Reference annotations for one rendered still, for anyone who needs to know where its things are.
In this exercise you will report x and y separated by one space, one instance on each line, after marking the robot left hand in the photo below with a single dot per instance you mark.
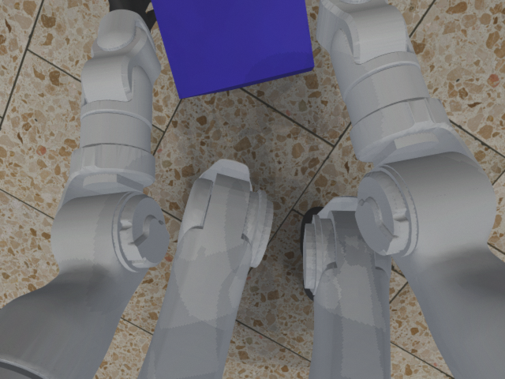
138 6

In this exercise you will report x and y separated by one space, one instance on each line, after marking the robot left upper arm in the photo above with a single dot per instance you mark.
104 245

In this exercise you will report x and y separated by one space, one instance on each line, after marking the robot right forearm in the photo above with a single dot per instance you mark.
380 80

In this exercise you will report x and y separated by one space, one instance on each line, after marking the carton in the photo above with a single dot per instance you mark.
221 45

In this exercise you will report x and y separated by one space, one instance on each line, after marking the right robot shin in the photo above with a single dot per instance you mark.
349 203

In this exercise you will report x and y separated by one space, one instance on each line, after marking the left robot thigh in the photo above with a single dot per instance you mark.
196 321

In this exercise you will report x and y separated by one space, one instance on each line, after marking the robot left forearm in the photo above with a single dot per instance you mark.
115 111

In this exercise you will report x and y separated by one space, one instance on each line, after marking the robot right upper arm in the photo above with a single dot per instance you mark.
433 215

